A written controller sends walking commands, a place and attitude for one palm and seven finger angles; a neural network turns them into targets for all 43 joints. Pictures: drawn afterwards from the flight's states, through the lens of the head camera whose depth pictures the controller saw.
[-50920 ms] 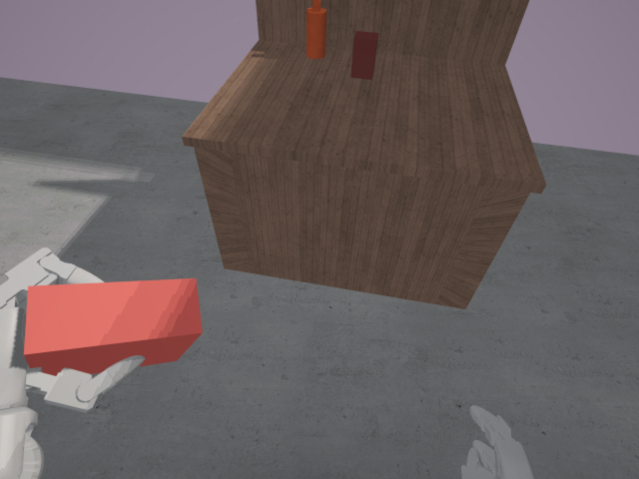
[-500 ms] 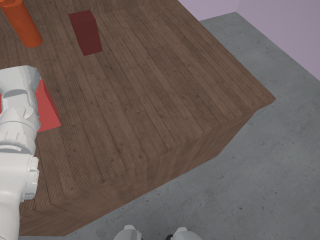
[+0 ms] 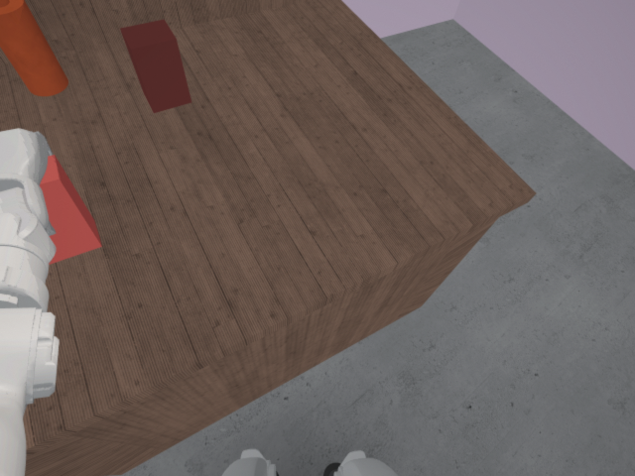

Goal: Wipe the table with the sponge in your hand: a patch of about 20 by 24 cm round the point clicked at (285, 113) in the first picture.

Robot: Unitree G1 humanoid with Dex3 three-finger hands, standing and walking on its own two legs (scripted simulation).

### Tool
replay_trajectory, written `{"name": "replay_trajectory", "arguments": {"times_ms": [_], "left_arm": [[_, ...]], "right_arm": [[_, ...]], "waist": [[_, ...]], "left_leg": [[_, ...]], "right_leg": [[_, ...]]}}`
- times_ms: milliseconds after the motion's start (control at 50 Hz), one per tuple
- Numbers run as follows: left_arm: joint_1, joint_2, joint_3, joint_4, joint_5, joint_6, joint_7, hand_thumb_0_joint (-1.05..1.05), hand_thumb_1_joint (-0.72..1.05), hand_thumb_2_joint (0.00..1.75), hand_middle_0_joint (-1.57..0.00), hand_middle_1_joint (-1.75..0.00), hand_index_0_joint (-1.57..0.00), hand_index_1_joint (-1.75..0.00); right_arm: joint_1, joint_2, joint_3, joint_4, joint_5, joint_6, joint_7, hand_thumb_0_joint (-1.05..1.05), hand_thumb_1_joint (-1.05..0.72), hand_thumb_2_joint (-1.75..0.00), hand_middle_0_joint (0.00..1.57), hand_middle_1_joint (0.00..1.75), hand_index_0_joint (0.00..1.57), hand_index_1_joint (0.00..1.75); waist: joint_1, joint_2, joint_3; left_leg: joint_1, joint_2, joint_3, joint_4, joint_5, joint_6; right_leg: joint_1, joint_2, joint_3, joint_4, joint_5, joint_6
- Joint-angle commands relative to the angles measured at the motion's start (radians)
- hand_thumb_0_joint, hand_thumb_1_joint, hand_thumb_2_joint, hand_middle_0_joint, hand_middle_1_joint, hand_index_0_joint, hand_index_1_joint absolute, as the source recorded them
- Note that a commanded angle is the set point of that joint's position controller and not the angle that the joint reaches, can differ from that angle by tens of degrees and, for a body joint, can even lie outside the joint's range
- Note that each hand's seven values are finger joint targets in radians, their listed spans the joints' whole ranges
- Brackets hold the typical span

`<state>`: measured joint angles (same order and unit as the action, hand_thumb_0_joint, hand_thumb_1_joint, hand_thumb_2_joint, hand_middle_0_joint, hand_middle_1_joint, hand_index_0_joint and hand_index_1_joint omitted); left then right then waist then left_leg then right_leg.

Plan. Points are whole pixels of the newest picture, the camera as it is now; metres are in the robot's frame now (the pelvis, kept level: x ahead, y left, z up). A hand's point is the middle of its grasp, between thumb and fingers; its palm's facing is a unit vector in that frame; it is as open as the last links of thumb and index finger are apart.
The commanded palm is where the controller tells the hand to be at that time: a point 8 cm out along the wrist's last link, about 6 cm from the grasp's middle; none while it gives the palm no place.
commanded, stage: slide back across to the first lane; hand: left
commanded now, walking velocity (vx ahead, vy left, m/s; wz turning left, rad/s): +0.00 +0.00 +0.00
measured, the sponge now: (40, 229) +0.44 +0.36 -0.01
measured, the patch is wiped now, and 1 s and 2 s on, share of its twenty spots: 0.95 0.95 0.95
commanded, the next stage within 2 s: wipe back along the first lane in 0.26 s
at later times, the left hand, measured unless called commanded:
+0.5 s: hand out of the picture +0.44 +0.40 +0.04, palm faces -0.14 -0.01 -0.99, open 9.7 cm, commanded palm +0.41 +0.38 +0.07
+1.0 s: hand out of the picture +0.39 +0.39 +0.04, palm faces -0.08 +0.00 -1.00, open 9.7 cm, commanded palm +0.35 +0.36 +0.06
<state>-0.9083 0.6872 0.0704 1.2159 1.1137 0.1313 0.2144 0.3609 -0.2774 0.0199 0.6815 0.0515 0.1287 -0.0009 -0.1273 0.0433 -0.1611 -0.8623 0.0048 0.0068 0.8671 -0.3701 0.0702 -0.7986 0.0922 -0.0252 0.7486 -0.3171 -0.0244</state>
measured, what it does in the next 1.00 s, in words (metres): stands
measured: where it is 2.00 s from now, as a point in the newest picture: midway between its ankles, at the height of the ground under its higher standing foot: outside the picture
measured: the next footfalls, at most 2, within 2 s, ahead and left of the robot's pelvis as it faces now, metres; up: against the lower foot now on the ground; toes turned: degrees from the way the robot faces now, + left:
none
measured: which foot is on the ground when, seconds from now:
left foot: down 0.00-1.00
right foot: down 0.00-1.00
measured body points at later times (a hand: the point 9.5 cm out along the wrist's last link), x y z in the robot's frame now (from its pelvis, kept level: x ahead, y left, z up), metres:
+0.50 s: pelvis +0.03 +0.01 +0.01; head +0.12 +0.04 +0.45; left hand +0.44 +0.40 +0.10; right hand +0.08 -0.27 -0.10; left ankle +0.01 +0.07 -0.70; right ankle +0.01 -0.11 -0.70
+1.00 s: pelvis +0.02 +0.02 +0.02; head +0.07 +0.04 +0.46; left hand +0.39 +0.39 +0.10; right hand +0.12 -0.24 -0.10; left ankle +0.01 +0.07 -0.70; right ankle +0.01 -0.11 -0.70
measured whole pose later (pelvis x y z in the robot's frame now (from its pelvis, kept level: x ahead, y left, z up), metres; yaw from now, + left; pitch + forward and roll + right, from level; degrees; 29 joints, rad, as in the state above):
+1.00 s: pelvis +0.02 +0.02 +0.02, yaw +1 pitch +15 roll -4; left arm -0.54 0.60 0.04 0.90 1.04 0.10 0.26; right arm 0.27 -0.27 -0.01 0.65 0.07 0.19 0.02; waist -0.02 0.04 -0.17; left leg -0.66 -0.03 0.01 0.77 -0.37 0.10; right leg -0.59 0.06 -0.01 0.65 -0.32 -0.01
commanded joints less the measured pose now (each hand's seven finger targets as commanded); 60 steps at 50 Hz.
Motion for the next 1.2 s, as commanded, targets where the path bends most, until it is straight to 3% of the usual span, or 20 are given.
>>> {"name": "replay_trajectory", "arguments": {"times_ms": [0, 40, 80, 120, 140, 180, 280, 340, 420, 500, 540, 580, 640, 780, 840, 900, 1020, 1060, 1120, 1180], "left_arm": [[-0.227, 0.390, 0.069, -0.078, 0.028, 0.029, 0.014, 0.00, 0.10, 1.30, -1.20, -1.60, -1.20, -1.60], [-0.202, 0.368, 0.054, -0.085, 0.032, 0.022, 0.008, 0.00, 0.10, 1.30, -1.20, -1.60, -1.20, -1.60], [-0.167, 0.394, 0.081, -0.098, 0.030, 0.006, -0.001, 0.00, 0.10, 1.30, -1.20, -1.60, -1.20, -1.60], [-0.164, 0.417, 0.091, -0.103, 0.030, -0.001, -0.009, 0.00, 0.10, 1.30, -1.20, -1.60, -1.20, -1.60], [-0.169, 0.394, 0.069, -0.102, 0.032, -0.007, -0.014, 0.00, 0.10, 1.30, -1.20, -1.60, -1.20, -1.60], [-0.129, 0.407, 0.089, -0.107, 0.036, -0.028, -0.022, 0.00, 0.10, 1.30, -1.20, -1.60, -1.20, -1.60], [-0.091, 0.349, 0.061, -0.155, 0.036, -0.076, -0.035, 0.00, 0.10, 1.30, -1.20, -1.60, -1.20, -1.60], [-0.062, 0.360, 0.085, -0.163, 0.022, -0.091, -0.034, 0.00, 0.10, 1.30, -1.20, -1.60, -1.20, -1.60], [0.044, 0.304, 0.089, -0.206, -0.004, -0.116, -0.029, 0.00, 0.10, 1.30, -1.20, -1.60, -1.20, -1.60], [0.135, 0.281, 0.100, -0.196, -0.035, -0.112, -0.017, 0.00, 0.10, 1.30, -1.20, -1.60, -1.20, -1.60], [0.154, 0.232, 0.073, -0.224, -0.040, -0.100, -0.008, 0.00, 0.10, 1.30, -1.20, -1.60, -1.20, -1.60], [0.204, 0.191, 0.059, -0.249, -0.050, -0.089, -0.003, 0.00, 0.10, 1.30, -1.20, -1.60, -1.20, -1.60], [0.237, 0.161, 0.045, -0.241, -0.065, -0.059, 0.004, 0.00, 0.10, 1.30, -1.20, -1.60, -1.20, -1.60], [0.274, 0.116, 0.013, -0.248, -0.069, -0.029, -0.006, 0.00, 0.10, 1.30, -1.20, -1.60, -1.20, -1.60], [0.267, 0.039, -0.053, -0.271, -0.068, -0.018, -0.011, 0.00, 0.10, 1.30, -1.20, -1.60, -1.20, -1.60], [0.293, 0.074, -0.013, -0.287, -0.072, -0.017, -0.010, 0.00, 0.10, 1.30, -1.20, -1.60, -1.20, -1.60], [0.348, 0.003, -0.048, -0.361, -0.086, -0.015, -0.005, 0.00, 0.10, 1.30, -1.20, -1.60, -1.20, -1.60], [0.367, 0.017, -0.025, -0.378, -0.096, -0.010, -0.001, 0.00, 0.10, 1.30, -1.20, -1.60, -1.20, -1.60], [0.366, -0.007, -0.052, -0.382, -0.094, 0.012, 0.004, 0.00, 0.10, 1.30, -1.20, -1.60, -1.20, -1.60], [0.401, -0.037, -0.065, -0.417, -0.105, 0.023, 0.006, 0.00, 0.10, 1.30, -1.20, -1.60, -1.20, -1.60]], "right_arm": [[0.094, -0.200, -0.062, -0.056, -0.009, -0.008, -0.012, 0.00, -0.90, -0.90, 0.20, 0.30, 0.20, 0.30], [0.090, -0.199, -0.064, -0.060, -0.006, -0.004, -0.008, 0.00, -0.90, -0.90, 0.20, 0.30, 0.20, 0.30], [0.091, -0.200, -0.067, -0.058, -0.006, 0.002, -0.005, 0.00, -0.90, -0.90, 0.20, 0.30, 0.20, 0.30], [0.090, -0.204, -0.067, -0.060, -0.004, 0.007, -0.007, 0.00, -0.90, -0.90, 0.20, 0.30, 0.20, 0.30], [0.090, -0.204, -0.069, -0.060, -0.004, 0.007, -0.008, 0.00, -0.90, -0.90, 0.20, 0.30, 0.20, 0.30], [0.093, -0.206, -0.074, -0.054, -0.002, 0.011, -0.008, 0.00, -0.90, -0.90, 0.20, 0.30, 0.20, 0.30], [0.096, -0.202, -0.088, -0.052, -0.003, 0.016, -0.010, 0.00, -0.90, -0.90, 0.20, 0.30, 0.20, 0.30], [0.095, -0.206, -0.092, -0.048, -0.005, 0.023, -0.009, 0.00, -0.90, -0.90, 0.20, 0.30, 0.20, 0.30], [0.081, -0.194, -0.103, -0.054, -0.004, 0.026, -0.001, 0.00, -0.90, -0.90, 0.20, 0.30, 0.20, 0.30], [0.052, -0.194, -0.100, -0.059, 0.000, 0.034, 0.008, 0.00, -0.90, -0.90, 0.20, 0.30, 0.20, 0.30], [0.038, -0.189, -0.104, -0.070, 0.004, 0.035, 0.012, 0.00, -0.90, -0.90, 0.20, 0.30, 0.20, 0.30], [0.027, -0.184, -0.109, -0.075, 0.007, 0.034, 0.017, 0.00, -0.90, -0.90, 0.20, 0.30, 0.20, 0.30], [0.005, -0.185, -0.106, -0.082, 0.009, 0.036, 0.020, 0.00, -0.90, -0.90, 0.20, 0.30, 0.20, 0.30], [-0.028, -0.183, -0.097, -0.091, 0.014, 0.037, 0.017, 0.00, -0.90, -0.90, 0.20, 0.30, 0.20, 0.30], [-0.048, -0.173, -0.093, -0.107, 0.015, 0.035, 0.015, 0.00, -0.90, -0.90, 0.20, 0.30, 0.20, 0.30], [-0.052, -0.173, -0.093, -0.113, 0.014, 0.033, 0.010, 0.00, -0.90, -0.90, 0.20, 0.30, 0.20, 0.30], [-0.084, -0.164, -0.093, -0.131, 0.017, 0.027, 0.007, 0.00, -0.90, -0.90, 0.20, 0.30, 0.20, 0.30], [-0.103, -0.164, -0.089, -0.137, 0.017, 0.025, 0.006, 0.00, -0.90, -0.90, 0.20, 0.30, 0.20, 0.30], [-0.107, -0.163, -0.090, -0.133, 0.022, 0.024, 0.001, 0.00, -0.90, -0.90, 0.20, 0.30, 0.20, 0.30], [-0.125, -0.157, -0.090, -0.139, 0.023, 0.019, 0.000, 0.00, -0.90, -0.90, 0.20, 0.30, 0.20, 0.30]], "waist": [[0.049, 0.043, -0.326], [0.049, 0.049, -0.312], [0.066, 0.066, -0.337], [0.059, 0.043, -0.328], [0.048, 0.039, -0.313], [0.063, 0.059, -0.319], [0.059, 0.086, -0.323], [0.059, 0.045, -0.316], [0.085, 0.063, -0.353], [0.099, 0.033, -0.309], [0.097, 0.023, -0.305], [0.108, 0.060, -0.305], [0.099, -0.012, -0.261], [0.105, -0.015, -0.198], [0.099, -0.001, -0.162], [0.116, -0.007, -0.189], [0.120, -0.019, -0.180], [0.135, 0.000, -0.174], [0.120, -0.033, -0.139], [0.129, -0.017, -0.143]], "left_leg": [[0.270, -0.010, -0.063, -0.112, 0.243, -0.012], [0.277, -0.011, -0.060, -0.116, 0.249, -0.013], [0.299, -0.013, -0.056, -0.114, 0.295, -0.013], [0.288, -0.015, -0.051, -0.111, 0.302, -0.010], [0.289, -0.013, -0.050, -0.114, 0.297, -0.009], [0.321, -0.014, -0.056, -0.108, 0.348, -0.012], [0.401, -0.003, -0.067, -0.099, 0.457, -0.021], [0.398, -0.002, -0.065, -0.094, 0.474, -0.019], [0.447, 0.004, -0.066, -0.089, 0.578, -0.026], [0.426, 0.005, -0.062, -0.097, 0.585, -0.027], [0.438, 0.006, -0.068, -0.112, 0.575, -0.028], [0.491, 0.015, -0.082, -0.115, 0.660, -0.040], [0.451, 0.012, -0.078, -0.136, 0.554, -0.034], [0.452, 0.011, -0.092, -0.173, 0.486, -0.041], [0.451, 0.011, -0.096, -0.190, 0.406, -0.042], [0.464, 0.011, -0.104, -0.198, 0.398, -0.048], [0.472, 0.015, -0.114, -0.212, 0.369, -0.052], [0.462, 0.018, -0.112, -0.222, 0.365, -0.051], [0.455, 0.012, -0.116, -0.233, 0.299, -0.051], [0.472, 0.014, -0.123, -0.241, 0.304, -0.055]], "right_leg": [[0.189, 0.000, 0.014, -0.096, 0.167, -0.038], [0.195, 0.000, 0.015, -0.105, 0.180, -0.038], [0.225, -0.001, 0.020, -0.102, 0.225, -0.040], [0.244, -0.002, 0.025, -0.109, 0.253, -0.037], [0.238, -0.001, 0.025, -0.114, 0.252, -0.036], [0.233, -0.001, 0.023, -0.107, 0.278, -0.041], [0.198, 0.006, 0.013, -0.103, 0.320, -0.047], [0.211, 0.007, 0.011, -0.106, 0.338, -0.046], [0.229, 0.006, 0.009, -0.100, 0.389, -0.046], [0.253, 0.004, 0.004, -0.100, 0.400, -0.046], [0.257, 0.003, 0.000, -0.110, 0.386, -0.046], [0.237, 0.002, -0.006, -0.110, 0.377, -0.046], [0.251, 0.002, -0.009, -0.128, 0.334, -0.045], [0.240, -0.005, -0.014, -0.141, 0.269, -0.051], [0.209, -0.005, -0.021, -0.151, 0.195, -0.055], [0.227, -0.005, -0.018, -0.151, 0.179, -0.058], [0.226, -0.006, -0.019, -0.156, 0.160, -0.059], [0.242, -0.008, -0.014, -0.160, 0.158, -0.064], [0.231, -0.009, -0.017, -0.169, 0.125, -0.059], [0.242, -0.010, -0.018, -0.168, 0.122, -0.061]]}}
